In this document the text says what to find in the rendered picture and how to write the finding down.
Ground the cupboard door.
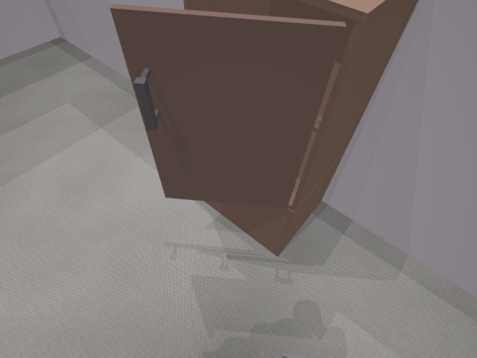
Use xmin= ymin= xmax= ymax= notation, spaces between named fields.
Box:
xmin=110 ymin=4 xmax=347 ymax=208

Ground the handle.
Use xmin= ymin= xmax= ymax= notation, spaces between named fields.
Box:
xmin=133 ymin=68 xmax=160 ymax=131

